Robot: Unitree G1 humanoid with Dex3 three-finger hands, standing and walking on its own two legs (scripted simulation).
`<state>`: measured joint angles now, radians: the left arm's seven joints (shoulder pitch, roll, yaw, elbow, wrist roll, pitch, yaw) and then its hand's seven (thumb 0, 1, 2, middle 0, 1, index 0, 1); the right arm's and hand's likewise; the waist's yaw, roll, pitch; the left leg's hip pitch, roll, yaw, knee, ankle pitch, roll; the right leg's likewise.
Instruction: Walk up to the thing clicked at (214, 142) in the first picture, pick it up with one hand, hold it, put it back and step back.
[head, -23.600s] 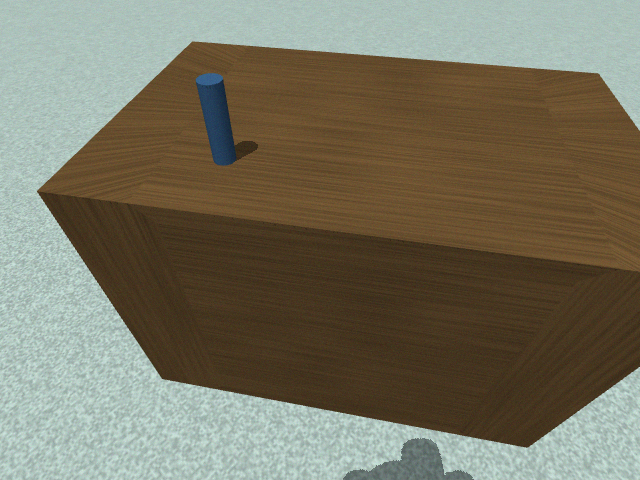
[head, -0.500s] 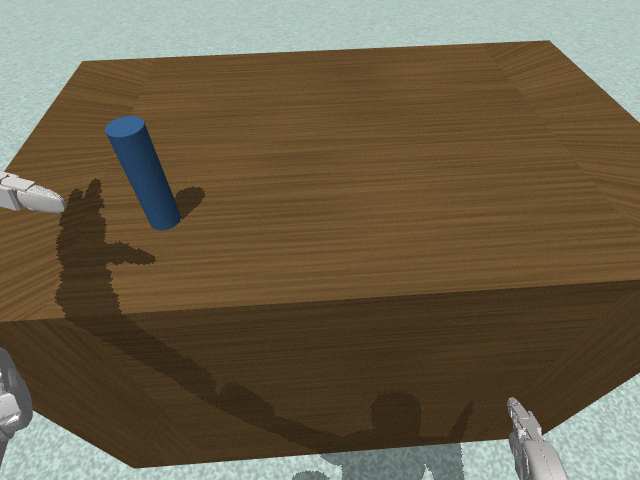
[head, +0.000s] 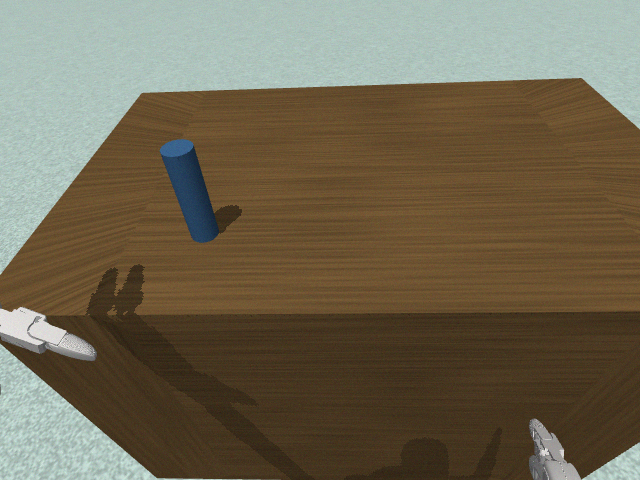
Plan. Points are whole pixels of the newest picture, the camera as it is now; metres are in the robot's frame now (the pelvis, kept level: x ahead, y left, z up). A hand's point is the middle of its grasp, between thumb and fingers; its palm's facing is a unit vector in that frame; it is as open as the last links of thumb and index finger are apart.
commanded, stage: sink last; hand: left
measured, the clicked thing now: (192, 194) +0.50 +0.21 +0.12
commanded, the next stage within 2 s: home in 0.54 s
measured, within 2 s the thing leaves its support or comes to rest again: neither
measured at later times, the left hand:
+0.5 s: hand (16, 384) +0.16 +0.22 +0.22, palm faces +0.43 -0.78 -0.45, open 17.5 cm
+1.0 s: hand (93, 442) +0.16 +0.24 +0.07, palm faces +0.31 -0.89 -0.34, open 17.5 cm
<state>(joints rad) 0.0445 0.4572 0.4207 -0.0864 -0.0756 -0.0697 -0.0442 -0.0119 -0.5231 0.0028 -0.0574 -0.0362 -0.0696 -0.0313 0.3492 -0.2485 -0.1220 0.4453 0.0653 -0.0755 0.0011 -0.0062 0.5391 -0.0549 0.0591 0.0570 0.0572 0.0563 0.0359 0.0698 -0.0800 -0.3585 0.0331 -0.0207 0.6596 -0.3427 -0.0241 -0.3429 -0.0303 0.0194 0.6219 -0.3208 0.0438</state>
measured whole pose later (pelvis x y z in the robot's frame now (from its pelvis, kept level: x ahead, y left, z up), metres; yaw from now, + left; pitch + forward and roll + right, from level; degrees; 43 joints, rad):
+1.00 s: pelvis -0.01 -0.01 +0.01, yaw +1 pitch -2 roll +0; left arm 0.49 0.24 0.24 -0.11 -0.04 -0.29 0.01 -0.01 -0.55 0.06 -0.05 -0.06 -0.06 -0.06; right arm 0.26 -0.15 -0.04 0.54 0.01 -0.16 -0.03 0.00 -0.29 -0.59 0.15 0.22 0.15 0.22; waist 0.06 0.03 0.04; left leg -0.26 0.02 -0.03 0.56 -0.27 -0.03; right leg -0.25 -0.05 0.01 0.56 -0.28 0.04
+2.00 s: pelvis +0.00 -0.01 +0.00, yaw +0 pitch -1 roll +0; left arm 0.25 0.33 0.00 0.78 0.04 -0.03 0.02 -0.01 -0.57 0.03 -0.05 -0.05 -0.06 -0.05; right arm 0.19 -0.32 -0.02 0.81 -0.03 -0.01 0.00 0.01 -0.90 -0.90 0.20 0.30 0.20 0.30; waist 0.00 0.01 0.00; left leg -0.26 0.03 -0.02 0.59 -0.31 -0.03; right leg -0.26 -0.04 0.02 0.60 -0.31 0.03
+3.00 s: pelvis -0.02 -0.01 +0.02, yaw +0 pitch -3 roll +0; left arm 0.14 0.36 -0.02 1.12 0.01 -0.01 0.00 0.00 -0.57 0.03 -0.05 -0.05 -0.05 -0.05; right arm 0.14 -0.36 0.01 1.09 -0.01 0.00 0.01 0.01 -0.90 -0.90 0.20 0.30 0.20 0.30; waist 0.00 0.02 0.05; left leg -0.15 0.03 -0.02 0.38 -0.18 -0.03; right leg -0.15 -0.03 0.02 0.38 -0.18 0.03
